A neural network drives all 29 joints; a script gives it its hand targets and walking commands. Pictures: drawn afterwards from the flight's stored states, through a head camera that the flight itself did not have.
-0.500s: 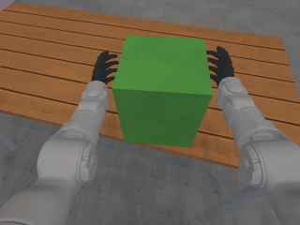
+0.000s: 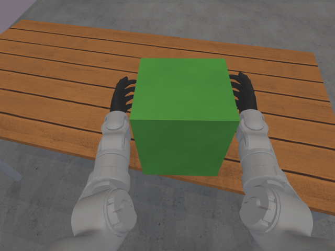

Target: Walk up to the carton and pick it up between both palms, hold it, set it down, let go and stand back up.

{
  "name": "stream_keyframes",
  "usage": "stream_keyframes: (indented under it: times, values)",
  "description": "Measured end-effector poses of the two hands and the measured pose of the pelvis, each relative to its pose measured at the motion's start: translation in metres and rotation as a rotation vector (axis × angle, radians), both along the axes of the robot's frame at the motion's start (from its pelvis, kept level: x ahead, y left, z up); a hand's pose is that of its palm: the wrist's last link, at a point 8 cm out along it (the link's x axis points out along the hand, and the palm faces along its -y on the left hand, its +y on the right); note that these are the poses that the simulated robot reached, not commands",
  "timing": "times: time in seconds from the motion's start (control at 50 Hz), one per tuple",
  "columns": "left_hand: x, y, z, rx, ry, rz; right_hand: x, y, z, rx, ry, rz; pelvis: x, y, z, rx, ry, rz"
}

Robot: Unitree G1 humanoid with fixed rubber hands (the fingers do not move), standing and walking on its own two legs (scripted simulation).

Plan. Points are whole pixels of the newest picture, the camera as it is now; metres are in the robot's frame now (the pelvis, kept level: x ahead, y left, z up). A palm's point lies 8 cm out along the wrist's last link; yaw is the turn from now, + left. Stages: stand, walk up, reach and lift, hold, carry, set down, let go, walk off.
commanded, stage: reach and lift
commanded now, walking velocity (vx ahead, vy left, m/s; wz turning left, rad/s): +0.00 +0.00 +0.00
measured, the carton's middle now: (181, 120) +0.44 +0.03 +0.04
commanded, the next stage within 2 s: none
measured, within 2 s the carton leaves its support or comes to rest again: leaves its support in 1.52 s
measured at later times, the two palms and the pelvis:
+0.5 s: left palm (117, 113) +0.41 +0.18 +0.10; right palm (244, 110) +0.43 -0.12 +0.11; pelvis +0.00 +0.00 +0.00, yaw +2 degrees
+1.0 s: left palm (117, 114) +0.40 +0.18 +0.10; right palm (245, 112) +0.42 -0.12 +0.11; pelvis +0.00 +0.00 +0.00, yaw +2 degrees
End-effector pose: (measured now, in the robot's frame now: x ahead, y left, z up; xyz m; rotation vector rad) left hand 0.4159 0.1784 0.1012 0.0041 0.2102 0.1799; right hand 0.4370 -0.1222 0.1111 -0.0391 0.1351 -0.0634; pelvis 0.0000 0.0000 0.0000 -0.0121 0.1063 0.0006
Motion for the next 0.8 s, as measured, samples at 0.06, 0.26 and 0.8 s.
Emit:
stream_keyframes:
  times: [0.06,0.26,0.8]
  values:
    - [0.001,0.0,0.0,0.0,0.002,0.0,0.0,0.0,-0.001,0.002,-0.008,-0.001,0.002,0.001,-0.001,-0.003,-0.005,0.003]
    - [-0.002,0.001,0.0,-0.002,-0.004,0.006,-0.001,0.0,-0.003,0.001,-0.033,0.001,0.002,0.001,-0.001,-0.005,-0.006,0.015]
    - [-0.011,0.003,-0.002,-0.011,0.004,0.006,-0.011,0.003,-0.003,0.004,-0.019,0.002,-0.002,0.001,0.0,-0.002,-0.029,0.028]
